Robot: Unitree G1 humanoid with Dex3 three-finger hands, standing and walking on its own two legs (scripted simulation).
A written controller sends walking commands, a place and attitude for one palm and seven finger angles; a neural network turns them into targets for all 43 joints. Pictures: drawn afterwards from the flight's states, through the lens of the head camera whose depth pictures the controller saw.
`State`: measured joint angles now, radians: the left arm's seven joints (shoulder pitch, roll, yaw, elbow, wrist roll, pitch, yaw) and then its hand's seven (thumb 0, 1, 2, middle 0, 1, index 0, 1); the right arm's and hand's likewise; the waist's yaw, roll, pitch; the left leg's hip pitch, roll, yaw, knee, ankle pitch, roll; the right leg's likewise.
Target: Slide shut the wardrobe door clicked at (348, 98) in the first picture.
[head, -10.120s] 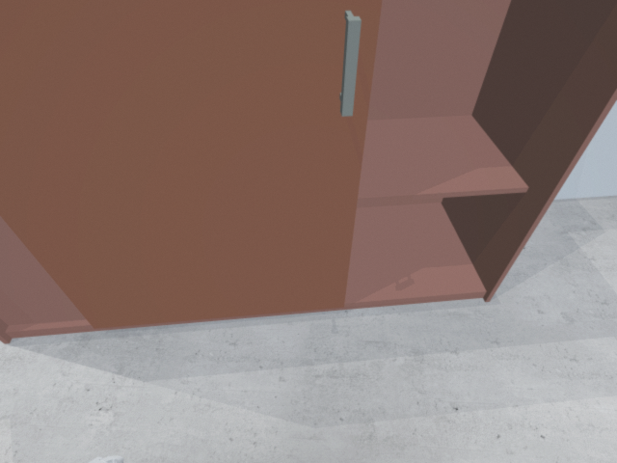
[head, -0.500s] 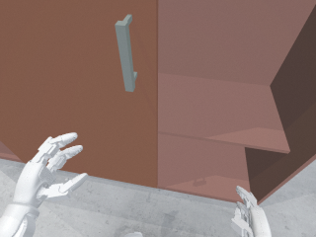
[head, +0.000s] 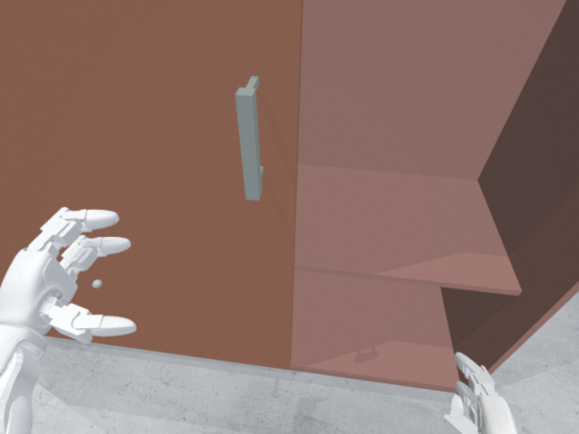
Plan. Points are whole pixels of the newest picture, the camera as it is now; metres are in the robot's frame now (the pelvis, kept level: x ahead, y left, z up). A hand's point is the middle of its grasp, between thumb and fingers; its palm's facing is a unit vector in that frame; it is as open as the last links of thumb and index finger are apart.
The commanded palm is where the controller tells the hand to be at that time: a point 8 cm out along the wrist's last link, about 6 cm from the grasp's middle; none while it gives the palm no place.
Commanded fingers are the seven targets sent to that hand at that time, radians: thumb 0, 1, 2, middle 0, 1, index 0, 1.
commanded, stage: raise the hand with hooked fingers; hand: left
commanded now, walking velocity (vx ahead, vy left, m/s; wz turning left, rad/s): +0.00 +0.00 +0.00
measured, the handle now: (253, 141) +0.47 +0.10 +0.19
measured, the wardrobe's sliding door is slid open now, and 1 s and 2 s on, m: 0.56 0.56 0.56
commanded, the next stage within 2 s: move the hooked fingers beside the handle in 0.92 s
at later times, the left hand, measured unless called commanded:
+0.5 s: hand (17, 212) +0.26 +0.30 +0.23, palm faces +0.06 -0.99 -0.14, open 13.9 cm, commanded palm +0.22 +0.34 +0.22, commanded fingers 0.00 -0.50 0.30 -0.30 -1.20 -0.30 -1.20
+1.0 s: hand (64, 214) +0.27 +0.26 +0.22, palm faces +0.04 -0.99 -0.13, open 13.9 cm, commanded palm +0.24 +0.30 +0.22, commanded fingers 0.00 -0.50 0.30 -0.30 -1.20 -0.30 -1.20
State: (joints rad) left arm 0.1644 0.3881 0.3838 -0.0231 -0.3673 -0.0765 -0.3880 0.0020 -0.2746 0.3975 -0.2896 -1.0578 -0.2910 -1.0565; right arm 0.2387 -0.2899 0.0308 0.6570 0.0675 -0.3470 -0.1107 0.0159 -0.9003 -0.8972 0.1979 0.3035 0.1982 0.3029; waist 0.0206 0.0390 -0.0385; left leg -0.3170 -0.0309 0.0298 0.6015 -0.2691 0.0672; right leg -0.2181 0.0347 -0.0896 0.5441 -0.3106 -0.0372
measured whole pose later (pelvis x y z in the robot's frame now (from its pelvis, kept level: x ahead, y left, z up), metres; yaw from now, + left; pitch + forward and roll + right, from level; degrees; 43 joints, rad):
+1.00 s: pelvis +0.00 -0.02 +0.01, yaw +1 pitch -3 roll -1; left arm -0.14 0.52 0.51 0.13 -0.36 0.17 -0.51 -0.01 -0.50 0.30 -0.31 -1.20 -0.31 -1.20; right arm 0.19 -0.29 0.08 0.65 0.09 -0.23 -0.08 0.01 -0.90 -0.90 0.20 0.30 0.20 0.30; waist 0.04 0.08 -0.03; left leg -0.22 -0.03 0.01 0.49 -0.21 0.05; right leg -0.13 0.04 -0.10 0.44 -0.27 -0.06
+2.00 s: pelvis +0.01 -0.01 +0.01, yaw +1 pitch -2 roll +0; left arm -0.41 0.40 0.32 0.31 -0.29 0.16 -0.34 -0.01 -0.50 0.30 -0.30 -1.20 -0.31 -1.20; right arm 0.19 -0.28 0.08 0.66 0.09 -0.19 -0.09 0.01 -0.90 -0.90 0.20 0.30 0.20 0.30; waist 0.01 0.07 -0.03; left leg -0.23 -0.04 0.02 0.47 -0.21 0.05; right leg -0.15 0.03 -0.09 0.46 -0.28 -0.05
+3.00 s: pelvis +0.02 -0.03 +0.01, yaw -1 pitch +0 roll +0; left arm -0.56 0.36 0.29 0.53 -0.24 0.09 -0.25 -0.01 -0.50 0.30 -0.30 -1.20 -0.30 -1.20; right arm 0.27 -0.30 0.05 0.67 0.08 -0.13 -0.07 0.01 -0.90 -0.90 0.20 0.30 0.20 0.30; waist -0.03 0.07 -0.03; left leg -0.24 -0.02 0.03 0.46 -0.22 0.04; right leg -0.16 0.05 -0.07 0.44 -0.28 -0.07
